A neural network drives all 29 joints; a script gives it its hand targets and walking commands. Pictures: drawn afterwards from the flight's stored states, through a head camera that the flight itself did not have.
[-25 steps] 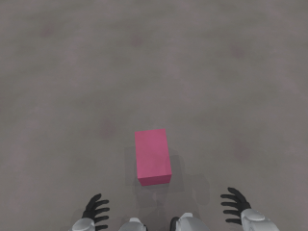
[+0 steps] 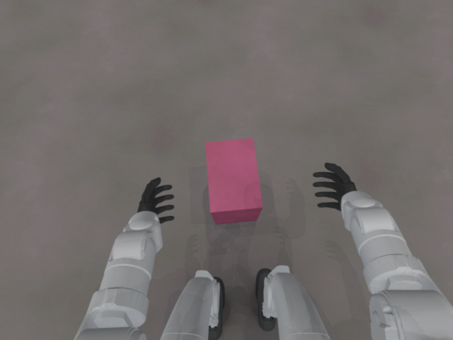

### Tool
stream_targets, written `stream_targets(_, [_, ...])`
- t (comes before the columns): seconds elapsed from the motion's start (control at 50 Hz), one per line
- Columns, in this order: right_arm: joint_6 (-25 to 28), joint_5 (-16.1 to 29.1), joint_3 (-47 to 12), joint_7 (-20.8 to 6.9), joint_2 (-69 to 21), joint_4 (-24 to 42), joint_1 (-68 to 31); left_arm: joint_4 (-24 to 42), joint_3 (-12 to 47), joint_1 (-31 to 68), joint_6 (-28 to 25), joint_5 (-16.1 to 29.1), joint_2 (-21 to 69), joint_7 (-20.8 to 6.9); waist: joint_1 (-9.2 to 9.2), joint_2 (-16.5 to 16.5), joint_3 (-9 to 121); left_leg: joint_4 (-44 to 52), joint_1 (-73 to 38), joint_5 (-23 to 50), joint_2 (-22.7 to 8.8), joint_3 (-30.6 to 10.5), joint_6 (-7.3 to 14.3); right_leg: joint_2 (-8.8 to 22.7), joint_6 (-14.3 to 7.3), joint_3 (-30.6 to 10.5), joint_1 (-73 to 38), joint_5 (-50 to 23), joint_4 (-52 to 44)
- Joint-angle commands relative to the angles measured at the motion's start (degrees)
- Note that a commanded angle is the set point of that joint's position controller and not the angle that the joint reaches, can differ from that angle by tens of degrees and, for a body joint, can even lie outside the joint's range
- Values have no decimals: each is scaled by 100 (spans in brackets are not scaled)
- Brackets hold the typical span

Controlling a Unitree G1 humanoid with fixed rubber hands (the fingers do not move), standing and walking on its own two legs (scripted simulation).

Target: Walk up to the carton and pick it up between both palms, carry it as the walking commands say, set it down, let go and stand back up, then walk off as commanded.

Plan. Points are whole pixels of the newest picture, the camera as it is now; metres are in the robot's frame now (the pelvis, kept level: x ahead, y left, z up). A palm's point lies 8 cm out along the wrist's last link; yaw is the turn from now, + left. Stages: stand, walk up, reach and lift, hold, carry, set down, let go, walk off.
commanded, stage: reach and lift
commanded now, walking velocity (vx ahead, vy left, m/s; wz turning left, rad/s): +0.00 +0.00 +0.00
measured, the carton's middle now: (233, 184) +0.52 +0.02 -0.57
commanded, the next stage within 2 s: none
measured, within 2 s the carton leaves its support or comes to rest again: neither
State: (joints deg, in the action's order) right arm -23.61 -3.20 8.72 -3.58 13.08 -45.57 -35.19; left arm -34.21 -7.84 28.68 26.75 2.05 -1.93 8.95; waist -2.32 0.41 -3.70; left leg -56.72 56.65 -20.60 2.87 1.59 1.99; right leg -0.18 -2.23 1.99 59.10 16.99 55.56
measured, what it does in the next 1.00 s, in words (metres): lowers itself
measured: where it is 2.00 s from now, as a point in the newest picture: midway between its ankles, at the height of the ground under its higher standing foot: (240, 314)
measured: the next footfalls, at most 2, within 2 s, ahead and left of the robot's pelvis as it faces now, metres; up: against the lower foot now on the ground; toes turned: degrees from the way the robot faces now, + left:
none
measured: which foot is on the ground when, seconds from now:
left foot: down 0.00-1.00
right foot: down 0.00-1.00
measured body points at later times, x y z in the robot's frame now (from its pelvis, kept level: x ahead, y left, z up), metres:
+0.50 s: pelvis +0.02 -0.02 -0.02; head +0.31 -0.02 +0.33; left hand +0.48 +0.16 -0.14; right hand +0.51 -0.19 -0.15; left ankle +0.06 +0.09 -0.66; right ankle +0.09 -0.10 -0.66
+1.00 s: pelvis +0.01 -0.01 -0.07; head +0.34 -0.02 +0.24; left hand +0.51 +0.15 -0.21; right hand +0.55 -0.17 -0.21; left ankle +0.06 +0.10 -0.66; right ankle +0.09 -0.10 -0.66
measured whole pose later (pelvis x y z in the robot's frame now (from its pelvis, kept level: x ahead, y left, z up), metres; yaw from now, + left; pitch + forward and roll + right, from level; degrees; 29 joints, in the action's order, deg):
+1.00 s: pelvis +0.01 -0.01 -0.07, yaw +2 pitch +48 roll +2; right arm -6.4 -9.7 22.6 0.5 11.2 -56.1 -69.7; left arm -46.5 -24.4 63.1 6.4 -7.4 -2.5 7.7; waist -0.7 -0.5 1.8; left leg -67.0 93.0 -22.1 4.2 -0.2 0.3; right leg -2.5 -2.1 -0.7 95.7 19.0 66.7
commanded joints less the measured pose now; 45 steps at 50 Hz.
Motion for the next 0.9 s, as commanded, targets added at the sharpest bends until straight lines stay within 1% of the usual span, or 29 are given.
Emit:
stream_targets(0.0, [336,-40,271,85,610,273,-1434,429,-166,1345,-327,-67,-163,103,83,-263,3354,796,-533,172,-76,-281,-390,-45,52,-380,-2002,-67,-405])
stream_targets(0.06, [563,-20,247,141,541,126,-1625,259,-219,1461,-589,-76,-97,131,102,-469,3677,763,-329,647,-50,-308,-391,-93,84,-371,-2085,-553,-352])
stream_targets(0.08, [650,42,252,177,517,17,-1847,243,-249,1570,-697,-51,-71,116,-3,-374,4022,660,-162,753,9,-263,-416,-82,82,-428,-2267,-713,-273])
stream_targets(0.1, [796,41,308,199,456,219,-1988,376,-198,1832,-848,-116,-155,145,108,-384,4172,627,-189,924,-2,-335,-387,-90,97,-453,-2154,-1029,-220])
stream_targets(0.14, [957,65,399,241,483,271,-2205,241,-308,1798,-1019,-189,-134,124,26,-300,4625,530,-164,1203,44,-320,-436,-126,115,-472,-2164,-1341,-110])
stream_targets(0.2, [1141,-47,519,330,512,-113,-2059,72,-314,1868,-1231,-270,-103,173,136,-285,4952,539,56,1536,104,-336,-490,-153,96,-521,-2349,-1903,-107])
stream_targets(0.24, [1353,-133,659,390,553,57,-2339,164,-455,2073,-1476,-355,-190,150,116,-375,5187,530,229,1696,126,-374,-491,-166,112,-594,-2437,-2204,-50])
stream_targets(0.28, [1448,-72,525,413,429,58,-2840,25,-625,2494,-1594,-383,-357,99,-25,-418,5284,464,593,1554,183,-273,-499,-148,138,-672,-2465,-2320,-18])
stream_targets(0.3, [1488,0,456,414,264,183,-2991,7,-593,2635,-1636,-306,-376,58,44,-642,5351,479,599,1501,178,-325,-409,-150,159,-710,-2562,-2337,-63])
stream_targets(0.32, [1532,-24,576,453,426,234,-3114,-24,-770,2715,-1714,-430,-525,44,-76,-466,5666,461,725,1547,200,-246,-440,-142,162,-763,-2825,-2583,49])
stream_targets(0.34, [1563,-37,516,462,277,28,-3165,-66,-625,2930,-1766,-385,-370,-14,-4,-372,5462,477,873,1503,229,-221,-438,-128,163,-728,-2622,-2474,15])
stream_targets(0.36, [1546,-63,532,446,230,-116,-3188,-131,-808,2953,-1787,-475,-536,6,-96,-410,5603,480,788,1553,218,-207,-443,-175,186,-712,-2644,-2462,36])
stream_targets(0.38, [1612,-159,671,443,332,-78,-3309,-151,-655,3122,-1818,-425,-351,-9,110,-319,5522,509,739,1551,202,-268,-460,-201,150,-632,-2519,-2425,36])
stream_targets(0.4, [1624,-236,756,461,376,-430,-3146,-479,-737,2966,-1819,-458,-329,-13,88,-316,5384,495,771,1621,196,-257,-484,-205,153,-623,-2465,-2392,40])
stream_targets(0.44, [1747,-313,853,463,381,-110,-3592,-331,-828,3418,-1963,-431,-353,-93,128,-332,5509,469,1004,1694,233,-267,-445,-213,146,-666,-2422,-2589,56])
stream_targets(0.48, [1732,-297,811,479,326,-202,-3885,-523,-1020,3519,-2002,-537,-592,-109,-14,-387,5733,381,1117,1608,241,-163,-418,-212,212,-710,-2645,-2610,116])
stream_targets(0.5, [1731,-360,907,492,353,-354,-3992,-554,-1035,3701,-2011,-548,-614,-125,74,-420,5757,377,1216,1509,244,-135,-438,-221,239,-649,-2661,-2572,172])
stream_targets(0.52, [1711,-346,765,482,140,-331,-3962,-554,-1205,3748,-2040,-610,-683,-155,-77,-518,5555,355,1445,1587,276,-106,-418,-176,253,-737,-2623,-2742,149])
stream_targets(0.54, [1773,-353,880,492,283,-90,-4390,-490,-1168,3897,-2093,-507,-634,-182,55,-480,5813,393,1642,1592,260,-94,-428,-195,236,-725,-2813,-2925,202])
stream_targets(0.62, [1730,-426,902,495,63,-303,-4619,-491,-1375,4244,-2133,-645,-660,-222,19,-671,6167,372,1710,1837,273,-52,-426,-213,316,-720,-3052,-3378,321])
stream_targets(0.64, [1756,-510,1091,535,169,-311,-4500,-493,-1423,4223,-2154,-734,-696,-225,77,-349,6344,329,1637,1999,305,-29,-456,-219,273,-722,-3063,-3621,361])
stream_targets(0.68, [1770,-601,1172,521,173,-300,-4620,-517,-1410,4289,-2157,-772,-595,-223,53,-307,6471,306,1487,2071,263,-70,-468,-248,273,-664,-2948,-3529,419])
stream_targets(0.7, [1809,-688,1264,511,238,-266,-4470,-503,-1445,4192,-2175,-746,-493,-246,180,-399,6282,240,1636,2252,271,-81,-476,-257,257,-658,-2726,-3660,415])
stream_targets(0.72, [1821,-736,1277,511,198,-209,-4468,-549,-1566,4008,-2211,-764,-561,-251,80,-366,6632,189,1660,2416,263,-53,-490,-253,252,-685,-2951,-3925,495])
stream_targets(0.76, [1873,-780,1335,431,46,-103,-4456,-414,-1594,4011,-2259,-832,-464,-217,141,-714,6456,248,2001,2382,242,-112,-432,-236,309,-625,-2771,-3947,567])
stream_targets(0.78, [1868,-792,1271,404,-19,-240,-4362,-526,-1693,3932,-2272,-920,-450,-225,72,-522,6294,185,2066,2344,258,-51,-449,-215,288,-712,-2639,-3868,564])
stream_targets(0.8, [1863,-845,1372,392,54,-587,-4395,-598,-1639,4138,-2220,-962,-359,-241,169,-434,5891,133,2012,2172,253,-78,-476,-249,310,-621,-1946,-3306,550])
stream_targets(0.82, [1862,-797,1421,378,54,-419,-4528,-642,-1640,4108,-2189,-1026,-398,-231,99,-270,5834,68,1646,2117,252,-93,-487,-303,333,-496,-1521,-2924,573])
stream_targets(0.88, [1866,-772,1479,367,174,-479,-4704,-508,-1670,4551,-2164,-1068,-435,-166,149,-221,5928,-318,1670,1930,261,-122,-527,-346,292,-480,-1015,-2643,847])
